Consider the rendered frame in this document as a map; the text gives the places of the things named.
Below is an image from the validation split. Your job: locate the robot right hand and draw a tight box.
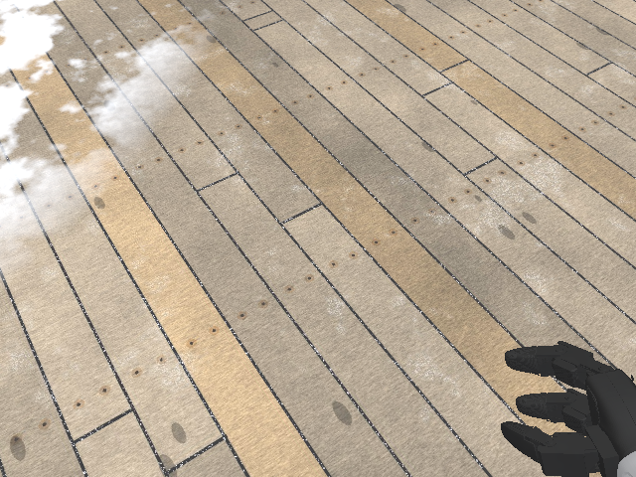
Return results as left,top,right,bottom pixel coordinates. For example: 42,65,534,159
501,341,636,477

